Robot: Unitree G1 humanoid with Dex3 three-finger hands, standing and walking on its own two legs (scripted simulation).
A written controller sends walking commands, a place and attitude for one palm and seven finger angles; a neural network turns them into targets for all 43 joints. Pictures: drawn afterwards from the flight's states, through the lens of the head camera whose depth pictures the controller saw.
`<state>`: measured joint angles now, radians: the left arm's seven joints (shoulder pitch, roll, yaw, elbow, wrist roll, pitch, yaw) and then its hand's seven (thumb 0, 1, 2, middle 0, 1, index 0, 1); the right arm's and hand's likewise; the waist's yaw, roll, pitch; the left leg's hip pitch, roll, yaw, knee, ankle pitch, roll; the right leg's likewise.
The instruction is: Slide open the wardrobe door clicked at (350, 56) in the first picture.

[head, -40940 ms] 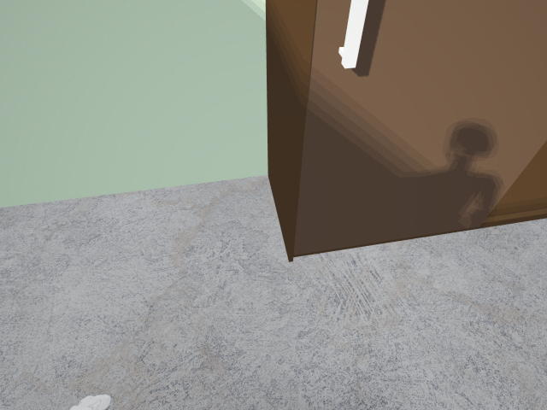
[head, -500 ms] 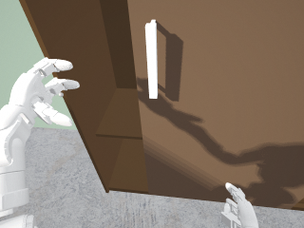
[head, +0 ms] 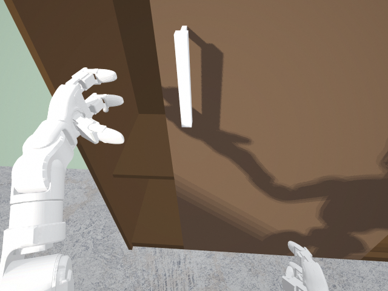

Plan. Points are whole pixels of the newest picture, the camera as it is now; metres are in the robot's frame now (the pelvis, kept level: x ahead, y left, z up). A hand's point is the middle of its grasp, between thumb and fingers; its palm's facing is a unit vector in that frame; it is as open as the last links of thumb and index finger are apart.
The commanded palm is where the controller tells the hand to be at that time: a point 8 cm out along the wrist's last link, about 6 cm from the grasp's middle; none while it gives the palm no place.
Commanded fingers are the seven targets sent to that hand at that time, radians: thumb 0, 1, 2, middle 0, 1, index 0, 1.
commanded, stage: move the hooked fingers beside the handle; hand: left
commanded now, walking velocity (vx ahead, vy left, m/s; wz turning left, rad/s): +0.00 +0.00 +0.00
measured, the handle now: (185, 79) +0.49 +0.07 +0.23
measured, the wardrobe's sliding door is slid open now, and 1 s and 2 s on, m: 0.28 0.28 0.28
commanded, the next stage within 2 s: feel for the door with the fingertips in 1.64 s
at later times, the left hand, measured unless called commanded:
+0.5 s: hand (131, 100) +0.38 +0.16 +0.25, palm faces +0.04 -1.00 -0.01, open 14.0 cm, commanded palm +0.36 +0.20 +0.24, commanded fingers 0.00 -0.50 0.30 -0.30 -1.20 -0.30 -1.20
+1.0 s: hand (151, 92) +0.40 +0.13 +0.25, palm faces +0.02 -1.00 +0.02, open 14.0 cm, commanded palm +0.37 +0.18 +0.24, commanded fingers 0.00 -0.50 0.30 -0.30 -1.20 -0.30 -1.20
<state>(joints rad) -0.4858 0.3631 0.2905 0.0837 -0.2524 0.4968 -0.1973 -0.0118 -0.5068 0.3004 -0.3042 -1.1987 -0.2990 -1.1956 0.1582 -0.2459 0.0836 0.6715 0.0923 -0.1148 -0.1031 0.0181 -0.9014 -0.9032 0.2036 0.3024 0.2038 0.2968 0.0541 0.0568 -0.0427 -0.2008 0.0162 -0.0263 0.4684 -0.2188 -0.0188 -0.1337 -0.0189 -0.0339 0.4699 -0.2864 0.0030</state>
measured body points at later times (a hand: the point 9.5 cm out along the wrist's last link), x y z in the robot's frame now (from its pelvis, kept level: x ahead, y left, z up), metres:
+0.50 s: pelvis +0.00 +0.00 +0.00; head -0.03 -0.03 +0.45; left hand +0.37 +0.21 +0.25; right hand +0.18 -0.23 -0.09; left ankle +0.02 +0.13 -0.74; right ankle -0.02 -0.12 -0.74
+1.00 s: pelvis +0.00 +0.00 +0.00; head -0.04 -0.02 +0.45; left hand +0.39 +0.18 +0.25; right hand +0.14 -0.24 -0.10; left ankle +0.02 +0.13 -0.74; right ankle -0.02 -0.12 -0.74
